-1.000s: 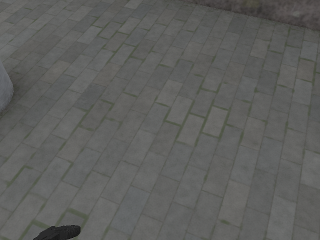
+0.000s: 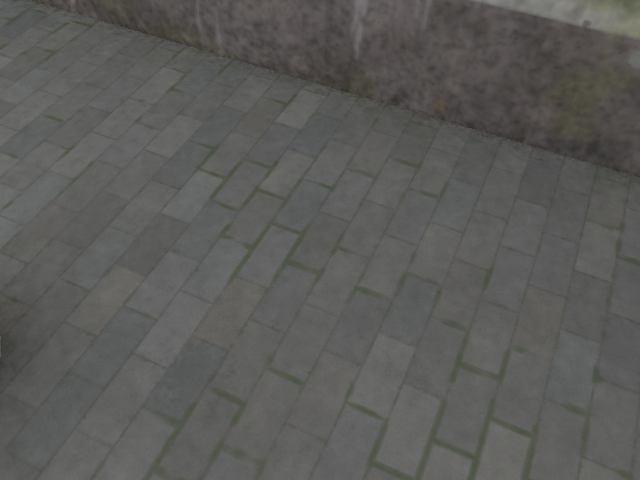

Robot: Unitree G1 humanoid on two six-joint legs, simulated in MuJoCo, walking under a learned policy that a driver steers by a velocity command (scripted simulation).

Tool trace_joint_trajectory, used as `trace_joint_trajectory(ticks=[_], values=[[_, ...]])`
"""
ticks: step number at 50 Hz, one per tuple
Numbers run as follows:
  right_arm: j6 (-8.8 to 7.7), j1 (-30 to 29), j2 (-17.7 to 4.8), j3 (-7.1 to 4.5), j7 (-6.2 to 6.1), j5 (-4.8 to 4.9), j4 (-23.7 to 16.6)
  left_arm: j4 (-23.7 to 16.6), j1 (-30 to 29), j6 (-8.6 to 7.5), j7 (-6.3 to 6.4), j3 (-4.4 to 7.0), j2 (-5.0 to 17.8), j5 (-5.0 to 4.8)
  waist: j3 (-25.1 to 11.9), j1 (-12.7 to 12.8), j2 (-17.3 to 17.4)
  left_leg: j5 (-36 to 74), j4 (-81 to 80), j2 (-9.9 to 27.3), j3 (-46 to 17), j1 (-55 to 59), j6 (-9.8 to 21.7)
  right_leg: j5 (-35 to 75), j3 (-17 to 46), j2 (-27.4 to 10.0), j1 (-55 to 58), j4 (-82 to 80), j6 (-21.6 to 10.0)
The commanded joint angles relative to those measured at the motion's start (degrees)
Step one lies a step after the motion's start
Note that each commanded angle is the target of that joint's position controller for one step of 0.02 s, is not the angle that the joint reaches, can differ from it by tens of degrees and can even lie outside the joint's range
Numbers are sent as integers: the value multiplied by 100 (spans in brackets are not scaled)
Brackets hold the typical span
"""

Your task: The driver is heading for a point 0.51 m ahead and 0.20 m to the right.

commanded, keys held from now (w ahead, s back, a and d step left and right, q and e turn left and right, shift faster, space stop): w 0.36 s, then w+e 0.18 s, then no key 0.46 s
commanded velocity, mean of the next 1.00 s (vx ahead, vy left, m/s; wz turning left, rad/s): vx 0.37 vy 0.00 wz -0.10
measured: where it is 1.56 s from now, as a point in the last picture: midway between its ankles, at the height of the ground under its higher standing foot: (333, 470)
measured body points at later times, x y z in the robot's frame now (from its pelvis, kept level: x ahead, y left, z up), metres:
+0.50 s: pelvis +0.28 -0.07 +0.00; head +0.31 -0.07 +0.45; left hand +0.29 +0.20 -0.13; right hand +0.44 -0.33 -0.11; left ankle +0.43 +0.12 -0.68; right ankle +0.26 -0.15 -0.75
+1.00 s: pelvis +0.47 -0.01 -0.01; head +0.49 -0.01 +0.44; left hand +0.58 +0.24 -0.15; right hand +0.55 -0.27 -0.15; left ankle +0.55 +0.07 -0.75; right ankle +0.48 -0.17 -0.74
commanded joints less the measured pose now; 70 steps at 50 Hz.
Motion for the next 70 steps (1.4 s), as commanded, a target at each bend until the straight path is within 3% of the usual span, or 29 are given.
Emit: trace_joint_trajectory(ticks=[1, 6, 8, 9, 10, 11, 12, 13, 14, 15, 17, 22, 29, 32, 34, 35, 36, 37, 38, 39, 41, 43, 45, 49, 52, 53, 56, 60, 70], values=[[-42, 129, -948, -172, -51, 55, -198, -424, -665, -69, -84, -34, 172, -36, 400, -24, 556, 1183, -489, 1485, -659, -176, 769, 383, -198, 191, 186, -665, -4], [115, 332, -1062, -250, -96, 81, -60, -653, -966, -152, -259, -40, 351, -67, 444, 63, 646, 1942, 128, 1912, -749, 787, 650, -474, -206, 346, 240, -1189, -278], [167, 83, -1143, -277, -104, 89, -128, -458, -184, -174, -256, 92, 619, -46, -60, 552, 775, 3648, 1020, 1760, -564, 766, 488, -704, -496, 690, 1517, -1333, -478], [188, 16, -1006, -225, -101, 68, -182, -141, 807, -169, -219, 237, 897, -24, -663, 975, 666, 3911, 2145, 1443, -340, 318, 332, -539, -499, 731, 2922, -1280, -658], [179, 110, -812, -132, -104, -49, -333, 71, 1877, -150, -157, 349, 1347, 48, -1553, 1238, -89, 2071, 4047, 1045, -64, -999, 129, -383, 845, -420, 4764, -1113, -1030], [37, 833, -44, 73, -22, -2, -304, 184, 2048, -132, -203, 366, 1557, 43, -2232, 796, -1598, -1968, 5832, -19, -390, -3200, -174, -1535, 3596, -1532, 6467, -1928, -1922], [-96, 392, -693, -67, 9, 130, -274, 126, 1941, -134, -203, 210, 1014, -5, -1960, 1007, -929, -2185, 6463, 267, -1073, -3842, -65, -2130, 3734, -1350, 6289, -2277, -1688], [-175, -173, -941, -138, 23, 243, -460, 30, 1432, -151, -175, 145, 810, -14, -1157, 942, -662, -1666, 6496, 548, -928, -4178, 20, -1858, 2860, -1187, 5526, -2375, -1440], [-188, -453, -909, -138, -22, 224, -514, -70, 978, -164, -175, 99, 712, 27, -721, 755, -124, -1115, 6248, 854, -765, -3955, 12, -1232, 2221, -996, 4641, -2528, -1329], [-150, -586, -865, -181, -61, 132, -529, -91, 715, -179, -192, 59, 561, 82, -394, 592, 31, -807, 5913, 1024, -722, -3704, -14, -750, 1752, -806, 3915, -2697, -1280], [-2, -353, -636, -188, -73, 103, -498, -30, 655, -212, -218, 12, 405, 135, -315, 318, -171, -529, 5518, 1207, -761, -3169, -31, -507, 1297, -598, 3308, -3013, -1250], [72, -1190, -571, -206, -112, -37, -852, 165, 1146, -185, -69, 84, 742, 45, 98, 388, 10, 485, 3986, 1211, -636, -3692, -342, -125, 910, -459, 3133, -3393, -1344], [-40, -2414, -434, -101, 28, 17, -1201, 384, 1737, -57, 47, 103, 779, -27, 340, 737, -172, 1704, 1929, 667, -423, -3059, -447, 246, 502, -175, 3275, -2987, -1030], [-120, -2340, -613, -132, 110, -22, -1246, 477, 1822, 48, 105, 114, 747, -15, 100, 644, -346, 1577, 1570, 553, -488, -2670, -250, 1044, 611, -304, 3766, -2271, -818], [-164, -1598, -857, -229, 96, -100, -1005, 404, 1545, 85, 134, 119, 759, -15, -296, 241, -378, 1822, 1229, 411, -367, -1688, -26, 1662, 582, -123, 3849, -1520, -585], [-191, -1038, -1151, -311, 64, -180, -851, 338, 1585, 78, 132, 80, 656, 29, -768, 72, -91, 3389, 1338, 756, -549, -607, 157, 1288, 385, 236, 3483, -692, -370], [-175, -495, -1467, -347, 40, -295, -789, 313, 2059, 38, 117, -44, 258, 126, -1597, 131, 842, 5398, 1894, 1986, -1697, 1420, 764, -1055, 132, 797, 1963, 992, -50], [-75, -259, -1302, -289, 89, -187, -713, 516, 2812, 13, 89, -149, -12, 33, -2490, 199, 1923, 5606, 1753, 2900, -2977, 2257, 1514, -4379, 334, 1185, 1135, 2395, 167], [7, -335, -1050, -221, 128, -57, -740, 587, 2671, 47, 72, -11, 532, -65, -2342, 130, 1327, 4263, 1475, 2632, -2996, 1772, 1415, -4401, 730, 984, 930, 2912, 187], [53, -806, -939, -178, 117, -14, -812, 451, 2123, 118, 98, 42, 684, -130, -1564, 192, 972, 3175, 1208, 2429, -2547, 984, 1210, -4050, 526, 791, 567, 2983, 207], [86, -1594, -568, -26, 89, -112, -914, 349, 1606, 331, 201, 72, 563, -7, -729, 473, 607, 2006, 671, 1990, -1894, -676, 949, -3346, 342, 348, 989, 2306, 275], [114, -1854, -569, -24, 80, -234, -866, 370, 1725, 466, 257, 39, 304, 50, -567, 683, 988, 1713, 355, 1643, -1376, -1631, 849, -2928, 159, 318, 1873, 1510, 301], [125, -1848, -626, -38, 30, -239, -801, 385, 1689, 476, 285, -3, 175, 67, -642, 699, 1061, 1801, 325, 1499, -1061, -1798, 884, -2707, 31, 376, 2318, 684, 296], [241, -1770, -720, -31, -57, -89, -695, 423, 1466, 532, 246, -13, 249, 98, -661, 698, 916, -121, 223, 1449, -1073, -1908, 738, -1512, -150, 492, 3072, -671, 204], [296, -1454, -525, 55, -53, -73, -531, 323, 1197, 555, 235, -4, 479, 233, -97, 599, 568, -1821, 319, 1065, -1014, -2274, 93, -1223, 212, 162, 3324, -1653, -94], [313, -1190, -588, 10, -63, -81, -518, 340, 1057, 551, 255, 79, 875, 144, 143, 279, 4, -1650, 419, 716, -704, -2197, -78, -1898, 227, 127, 2875, -1627, -248], [388, -1204, -538, 13, -160, -78, -454, 480, 899, 402, 205, -4, 413, 151, 258, 299, -350, -668, 973, 557, -393, -1223, -140, -2521, 191, 279, 1991, -2036, -62], [396, -1081, -512, 7, -148, -88, -324, 587, 913, 275, 185, -21, 387, 94, -3, 316, -151, 215, 1216, 551, -317, -1011, -77, -1514, 122, 327, 2379, -1810, 20], [484, -1066, -551, -9, -167, -31, -105, 809, 983, 325, 202, -63, 364, 73, -126, 381, 228, 1035, 1447, 588, -302, -777, -105, -682, -31, 442, 2698, -1565, -11]])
